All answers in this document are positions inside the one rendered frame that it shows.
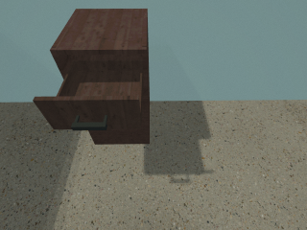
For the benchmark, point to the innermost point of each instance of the cabinet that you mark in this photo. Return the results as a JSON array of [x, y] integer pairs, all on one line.
[[109, 34]]

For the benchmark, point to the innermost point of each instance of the drawer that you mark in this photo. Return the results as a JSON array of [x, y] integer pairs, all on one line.
[[92, 89]]

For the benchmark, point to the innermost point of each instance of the handle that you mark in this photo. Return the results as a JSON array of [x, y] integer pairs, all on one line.
[[89, 125]]

